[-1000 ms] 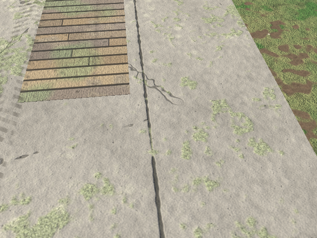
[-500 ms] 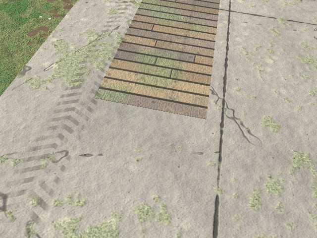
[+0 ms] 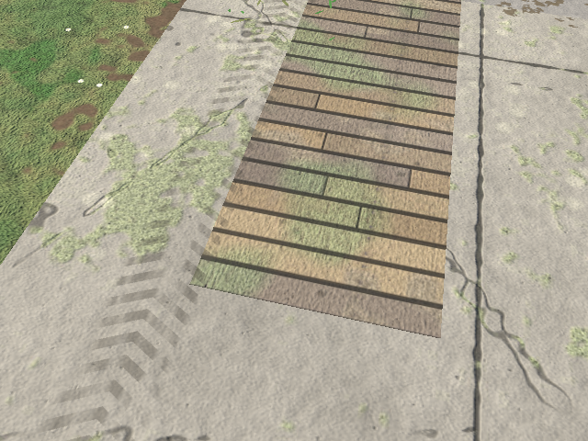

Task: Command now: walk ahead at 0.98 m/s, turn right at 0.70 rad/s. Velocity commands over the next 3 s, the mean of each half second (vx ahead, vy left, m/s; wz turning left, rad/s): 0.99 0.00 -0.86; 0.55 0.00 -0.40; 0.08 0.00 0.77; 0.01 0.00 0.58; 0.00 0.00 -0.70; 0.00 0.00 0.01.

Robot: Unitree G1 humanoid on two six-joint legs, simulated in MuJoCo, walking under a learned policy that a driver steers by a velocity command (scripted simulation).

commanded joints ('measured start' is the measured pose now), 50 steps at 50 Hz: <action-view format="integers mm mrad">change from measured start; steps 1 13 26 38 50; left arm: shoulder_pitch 3 95 -265 -86 -316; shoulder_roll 66 193 7 292 71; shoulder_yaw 2 40 -38 14 -20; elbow -59 -100 -358 -341 -241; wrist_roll -14 -22 21 15 12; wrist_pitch -49 -58 38 -4 -34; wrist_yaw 12 20 -53 11 36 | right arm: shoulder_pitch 7 -159 149 332 182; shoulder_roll -93 -185 -105 -159 -140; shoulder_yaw -1 -7 -42 -26 -74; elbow -114 -247 -9 -80 -62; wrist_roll -30 35 42 49 84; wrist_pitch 20 20 -11 -13 105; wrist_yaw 8 -12 6 -39 -56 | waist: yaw -101 -56 -28 -7 -103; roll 108 -95 91 -252 -58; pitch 44 -151 4 -448 -127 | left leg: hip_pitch -262 263 293 -209 -144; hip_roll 99 -40 270 20 142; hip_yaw -15 63 93 89 25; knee -83 -910 -1239 180 -291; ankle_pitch -23 266 256 -392 113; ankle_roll -47 -38 9 -103 -149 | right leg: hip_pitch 31 207 -510 825 41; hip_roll -314 -238 -341 -605 -433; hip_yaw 553 453 96 573 -31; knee -345 34 754 122 -247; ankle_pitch -24 884 89 1370 668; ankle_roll -144 56 93 -186 -53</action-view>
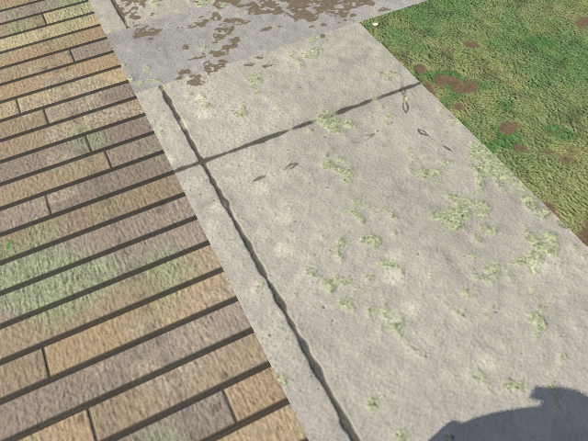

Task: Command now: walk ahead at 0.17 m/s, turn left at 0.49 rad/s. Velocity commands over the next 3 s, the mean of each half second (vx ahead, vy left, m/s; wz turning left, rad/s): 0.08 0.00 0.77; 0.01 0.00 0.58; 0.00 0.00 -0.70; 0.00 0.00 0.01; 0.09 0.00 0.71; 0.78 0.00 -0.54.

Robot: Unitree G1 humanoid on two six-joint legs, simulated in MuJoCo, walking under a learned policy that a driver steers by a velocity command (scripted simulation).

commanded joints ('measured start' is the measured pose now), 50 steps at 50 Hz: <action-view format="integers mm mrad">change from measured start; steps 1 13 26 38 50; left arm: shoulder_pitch -96 -51 -142 -23 25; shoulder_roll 126 176 115 289 269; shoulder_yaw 38 78 63 121 105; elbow -72 -50 -96 -70 -111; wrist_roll -7 -61 -38 6 -56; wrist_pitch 4 78 61 46 90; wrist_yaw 40 61 49 28 33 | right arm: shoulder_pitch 115 151 -27 -35 -95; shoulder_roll -49 -130 -190 -117 -89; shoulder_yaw -22 -70 -87 -60 -33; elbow -32 -142 -283 -357 -264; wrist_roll -9 -19 -14 -7 -10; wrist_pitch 10 25 59 79 36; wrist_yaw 5 70 -6 17 14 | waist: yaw -36 -68 13 -37 42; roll -100 -16 95 -327 -261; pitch -145 -169 -233 -192 -124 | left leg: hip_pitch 113 427 523 83 331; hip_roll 17 -98 5 -318 -203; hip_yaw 50 141 -327 -141 31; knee -95 -674 -760 -228 -588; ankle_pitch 157 340 337 -384 -161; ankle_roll -5 197 288 107 9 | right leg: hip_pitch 37 120 -336 164 149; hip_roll -275 -308 -5 -421 -222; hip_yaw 26 -83 276 701 584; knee -116 373 483 -115 -25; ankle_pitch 549 454 -164 136 193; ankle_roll -122 64 203 -99 -81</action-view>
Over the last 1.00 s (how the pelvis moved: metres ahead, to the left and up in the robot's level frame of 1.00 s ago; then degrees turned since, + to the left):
0.76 -0.14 0.02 -36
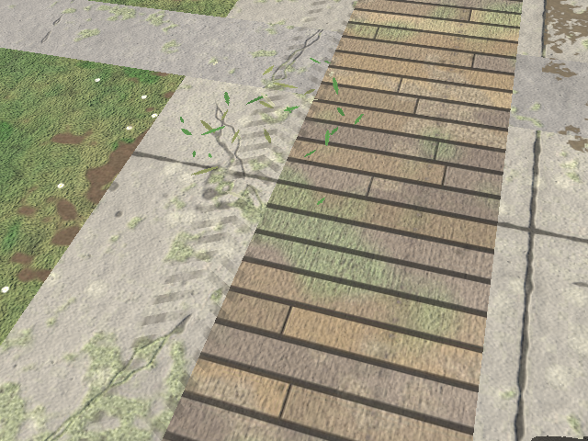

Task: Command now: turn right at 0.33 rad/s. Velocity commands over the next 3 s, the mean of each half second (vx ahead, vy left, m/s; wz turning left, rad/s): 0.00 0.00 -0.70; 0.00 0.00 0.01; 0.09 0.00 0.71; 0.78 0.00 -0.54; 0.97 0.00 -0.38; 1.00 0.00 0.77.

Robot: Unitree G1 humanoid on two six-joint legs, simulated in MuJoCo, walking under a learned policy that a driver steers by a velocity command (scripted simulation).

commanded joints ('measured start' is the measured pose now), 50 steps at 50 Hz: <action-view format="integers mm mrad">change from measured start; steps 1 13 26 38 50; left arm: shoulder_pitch -42 -82 91 -104 -143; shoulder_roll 241 114 324 147 190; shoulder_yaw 69 51 109 13 54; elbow -84 -165 -232 -165 -146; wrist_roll -24 -20 27 53 1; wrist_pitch -5 24 -18 -25 14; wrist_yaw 8 -17 -28 10 29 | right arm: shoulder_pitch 22 -1 -116 -8 108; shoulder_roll -100 -120 -142 -104 -102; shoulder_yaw -41 -60 -60 -26 -39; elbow -52 -3 -30 61 22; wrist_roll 19 -19 -7 9 31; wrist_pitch -29 -35 -74 -17 -8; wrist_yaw -11 -29 14 10 46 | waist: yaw -44 -81 43 -25 -74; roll -252 120 -183 -175 -134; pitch -100 -52 -284 -84 -124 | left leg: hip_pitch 9 303 -443 -59 -32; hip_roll -54 297 53 119 63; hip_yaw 41 55 3 91 197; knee -266 -377 621 112 -129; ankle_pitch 100 767 -190 175 143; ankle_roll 22 285 21 17 80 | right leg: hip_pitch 199 -409 427 39 246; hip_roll -176 -91 -384 -224 -325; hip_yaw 345 -115 418 28 -69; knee -105 583 -105 -185 10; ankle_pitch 259 -145 489 77 464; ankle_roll -184 133 -370 -213 -176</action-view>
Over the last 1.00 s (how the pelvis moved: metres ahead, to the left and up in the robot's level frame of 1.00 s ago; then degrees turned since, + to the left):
0.15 0.04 0.00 40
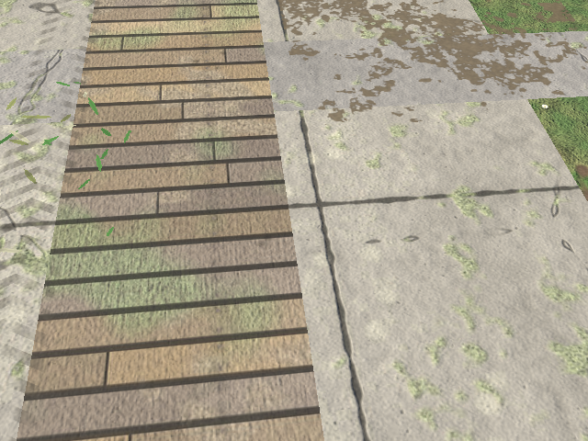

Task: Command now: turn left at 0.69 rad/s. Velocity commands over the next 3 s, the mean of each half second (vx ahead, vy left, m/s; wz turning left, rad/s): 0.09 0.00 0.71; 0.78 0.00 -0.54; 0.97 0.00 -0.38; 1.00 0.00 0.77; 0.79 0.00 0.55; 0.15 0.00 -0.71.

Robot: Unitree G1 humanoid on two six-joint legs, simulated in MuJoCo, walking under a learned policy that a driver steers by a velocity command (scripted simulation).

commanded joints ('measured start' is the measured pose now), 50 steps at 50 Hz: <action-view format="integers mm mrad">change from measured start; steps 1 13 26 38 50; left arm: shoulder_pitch -3 -74 -41 403 362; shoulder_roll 159 111 135 175 49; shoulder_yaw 60 46 36 46 17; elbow -51 -70 -39 123 67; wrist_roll -24 -3 -41 1 -39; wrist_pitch -5 -51 -150 -111 -136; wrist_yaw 8 -5 -63 -49 -46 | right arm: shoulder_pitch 59 -5 29 -210 268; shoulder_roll -94 -209 -162 -87 -319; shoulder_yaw -34 -60 -13 31 -37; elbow -65 -137 -98 -160 -51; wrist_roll -2 -5 -26 -102 -112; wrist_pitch -12 -9 -67 -100 -104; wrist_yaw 5 -55 -11 38 -45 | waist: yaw -15 14 -43 98 -116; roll -61 116 223 -96 341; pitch -137 -150 5 46 -422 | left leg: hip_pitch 76 338 136 -439 792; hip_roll -39 104 132 -34 397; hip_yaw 15 -448 -542 -98 -810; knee -253 -329 -459 213 -460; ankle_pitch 214 740 -216 119 -589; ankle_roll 58 247 258 7 141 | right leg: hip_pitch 132 -418 -160 248 -423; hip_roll -247 73 3 -114 149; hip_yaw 118 232 126 631 313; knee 47 465 57 -369 728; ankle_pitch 466 -32 -3 -121 -229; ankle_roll -104 129 -8 -228 -82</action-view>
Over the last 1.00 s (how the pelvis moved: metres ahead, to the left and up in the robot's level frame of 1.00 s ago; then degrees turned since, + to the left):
0.03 -0.04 -0.01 -20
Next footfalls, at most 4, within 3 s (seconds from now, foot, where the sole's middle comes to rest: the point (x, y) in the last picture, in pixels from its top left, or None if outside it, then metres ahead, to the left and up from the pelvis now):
0.04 left None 0.02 0.11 -0.77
0.58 right None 0.17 -0.07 -0.77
0.96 left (187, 430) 0.48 0.22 -0.77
1.40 right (314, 280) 0.87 -0.07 -0.77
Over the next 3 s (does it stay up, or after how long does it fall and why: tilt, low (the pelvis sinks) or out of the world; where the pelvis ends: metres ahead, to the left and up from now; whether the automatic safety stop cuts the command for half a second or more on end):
stays up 1.79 0.16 0.00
